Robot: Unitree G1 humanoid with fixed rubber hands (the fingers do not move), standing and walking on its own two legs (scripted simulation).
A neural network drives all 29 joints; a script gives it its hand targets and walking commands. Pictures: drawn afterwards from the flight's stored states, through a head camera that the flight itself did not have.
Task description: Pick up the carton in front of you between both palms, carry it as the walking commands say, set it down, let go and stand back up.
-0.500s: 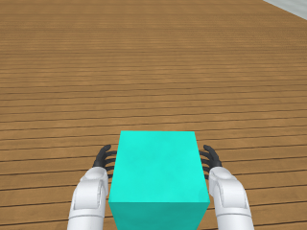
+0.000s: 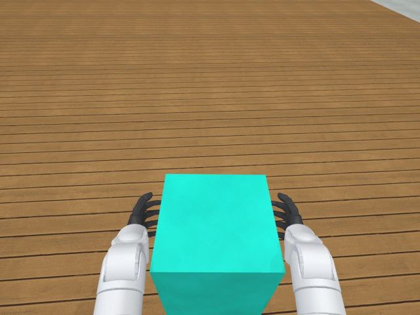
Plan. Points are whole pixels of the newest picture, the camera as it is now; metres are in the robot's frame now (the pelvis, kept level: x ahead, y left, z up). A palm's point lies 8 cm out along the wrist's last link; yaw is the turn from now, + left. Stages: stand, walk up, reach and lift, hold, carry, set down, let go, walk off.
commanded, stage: carry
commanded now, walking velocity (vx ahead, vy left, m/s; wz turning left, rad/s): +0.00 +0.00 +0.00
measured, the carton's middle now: (214, 247) +0.29 +0.00 -0.04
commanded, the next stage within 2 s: hold in 0.10 s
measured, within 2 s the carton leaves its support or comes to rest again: neither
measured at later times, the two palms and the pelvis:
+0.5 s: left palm (140, 244) +0.25 +0.14 +0.04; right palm (305, 250) +0.24 -0.16 +0.04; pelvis -0.03 +0.00 +0.01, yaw -3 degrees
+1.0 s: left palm (159, 232) +0.32 +0.12 -0.03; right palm (297, 247) +0.28 -0.18 -0.03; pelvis -0.05 +0.03 -0.02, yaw -9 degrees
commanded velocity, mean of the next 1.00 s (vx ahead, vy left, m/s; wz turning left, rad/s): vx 0.00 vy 0.00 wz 0.00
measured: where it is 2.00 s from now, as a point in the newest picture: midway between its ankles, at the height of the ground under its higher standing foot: outside the picture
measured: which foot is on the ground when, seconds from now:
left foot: down 0.00-1.00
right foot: down 0.00-1.00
